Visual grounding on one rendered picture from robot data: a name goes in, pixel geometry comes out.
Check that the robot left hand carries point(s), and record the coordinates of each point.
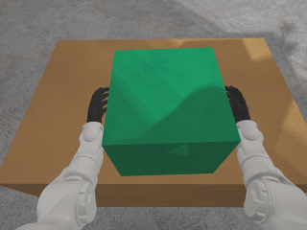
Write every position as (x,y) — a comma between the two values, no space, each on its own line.
(96,111)

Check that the robot right hand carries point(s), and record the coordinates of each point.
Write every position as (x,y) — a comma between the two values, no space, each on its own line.
(237,103)

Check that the right robot upper arm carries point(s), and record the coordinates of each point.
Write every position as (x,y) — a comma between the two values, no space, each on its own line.
(276,206)

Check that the left robot forearm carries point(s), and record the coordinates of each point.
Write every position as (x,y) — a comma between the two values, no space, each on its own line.
(88,160)

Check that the carton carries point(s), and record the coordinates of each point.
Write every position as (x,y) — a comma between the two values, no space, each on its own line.
(168,113)

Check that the pedestal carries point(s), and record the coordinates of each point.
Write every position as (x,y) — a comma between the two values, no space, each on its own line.
(48,136)

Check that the right robot forearm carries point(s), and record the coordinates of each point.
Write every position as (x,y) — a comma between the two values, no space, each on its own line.
(252,157)

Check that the left robot upper arm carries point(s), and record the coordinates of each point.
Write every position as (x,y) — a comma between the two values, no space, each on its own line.
(66,205)

